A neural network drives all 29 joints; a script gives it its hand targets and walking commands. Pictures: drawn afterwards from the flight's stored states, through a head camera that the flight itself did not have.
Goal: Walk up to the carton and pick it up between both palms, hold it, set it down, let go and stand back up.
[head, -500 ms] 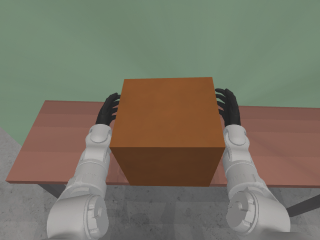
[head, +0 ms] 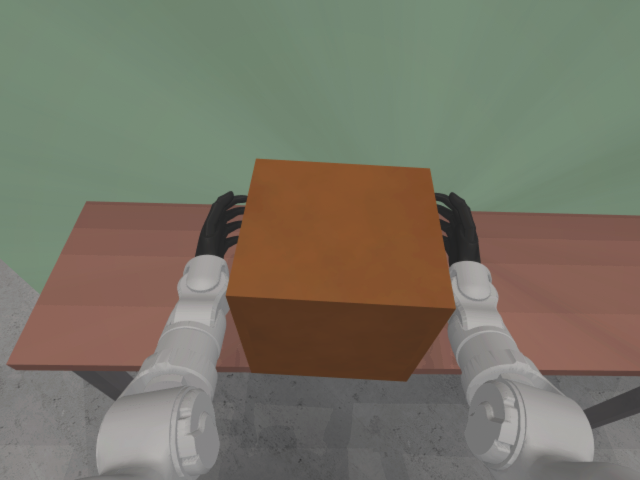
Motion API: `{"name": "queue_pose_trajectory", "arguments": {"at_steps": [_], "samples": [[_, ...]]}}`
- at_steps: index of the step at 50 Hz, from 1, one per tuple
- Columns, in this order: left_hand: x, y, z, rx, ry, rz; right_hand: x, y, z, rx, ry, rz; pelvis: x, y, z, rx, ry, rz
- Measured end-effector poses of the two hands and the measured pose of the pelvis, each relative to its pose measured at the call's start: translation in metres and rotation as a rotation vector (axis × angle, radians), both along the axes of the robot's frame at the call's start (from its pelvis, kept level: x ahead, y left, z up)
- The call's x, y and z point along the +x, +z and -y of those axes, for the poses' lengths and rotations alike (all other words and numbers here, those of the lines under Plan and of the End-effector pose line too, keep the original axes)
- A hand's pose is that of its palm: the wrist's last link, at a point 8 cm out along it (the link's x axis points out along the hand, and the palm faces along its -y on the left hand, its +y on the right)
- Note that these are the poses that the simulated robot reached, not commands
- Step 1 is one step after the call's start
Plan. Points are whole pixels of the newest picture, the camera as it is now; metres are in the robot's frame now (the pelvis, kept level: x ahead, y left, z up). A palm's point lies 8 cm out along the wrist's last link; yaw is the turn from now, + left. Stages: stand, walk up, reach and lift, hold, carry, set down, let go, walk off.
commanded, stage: set down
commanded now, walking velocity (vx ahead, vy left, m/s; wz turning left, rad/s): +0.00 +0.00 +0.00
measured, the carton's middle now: (335, 276) +0.39 -0.04 -0.01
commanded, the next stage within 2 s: none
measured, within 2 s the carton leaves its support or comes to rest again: neither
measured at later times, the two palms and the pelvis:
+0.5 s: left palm (209, 240) +0.42 +0.14 +0.05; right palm (479, 257) +0.37 -0.23 +0.04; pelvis -0.01 +0.00 +0.00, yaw +0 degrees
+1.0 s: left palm (173, 182) +0.43 +0.16 +0.15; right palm (519, 214) +0.38 -0.25 +0.13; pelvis -0.03 +0.00 -0.01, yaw +0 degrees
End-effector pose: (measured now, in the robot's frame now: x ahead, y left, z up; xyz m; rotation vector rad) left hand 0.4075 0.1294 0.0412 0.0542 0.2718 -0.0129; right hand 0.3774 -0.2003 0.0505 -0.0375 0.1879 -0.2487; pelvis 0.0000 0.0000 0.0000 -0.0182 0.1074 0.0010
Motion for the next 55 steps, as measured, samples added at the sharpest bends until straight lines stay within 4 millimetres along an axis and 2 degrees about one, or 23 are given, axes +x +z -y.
{"name": "queue_pose_trajectory", "arguments": {"at_steps": [8, 15, 25, 31, 40, 48, 55], "samples": [[0.003, -0.008, 0.004, -0.050, 0.016, -0.031, -0.001, -0.012, 0.002, 0.020, -0.006, -0.055, 0.000, -0.001, -0.002, -0.003, -0.003, -0.097], [0.009, -0.004, 0.004, -0.064, 0.017, -0.025, -0.001, -0.015, 0.004, 0.028, -0.006, -0.079, -0.002, -0.003, -0.002, -0.003, -0.004, -0.148], [0.013, 0.005, -0.006, -0.057, 0.032, -0.014, -0.003, -0.007, 0.028, 0.005, -0.032, -0.064, -0.010, -0.005, -0.002, -0.002, -0.006, -0.179], [0.019, 0.027, -0.012, -0.060, 0.039, 0.038, 0.000, 0.009, 0.041, 0.008, -0.037, -0.052, -0.015, -0.006, -0.001, -0.001, -0.007, -0.182], [0.023, 0.066, -0.021, -0.058, 0.032, 0.065, 0.002, 0.043, 0.052, 0.027, -0.048, -0.034, -0.021, -0.006, -0.001, -0.001, -0.007, -0.173], [0.023, 0.098, -0.028, -0.050, 0.028, 0.070, 0.003, 0.070, 0.049, 0.041, -0.035, -0.030, -0.031, -0.006, -0.002, -0.003, -0.008, -0.159], [0.019, 0.123, -0.026, -0.048, 0.014, 0.066, 0.003, 0.091, 0.041, 0.052, -0.015, -0.029, -0.039, -0.006, -0.003, -0.004, -0.008, -0.148]]}}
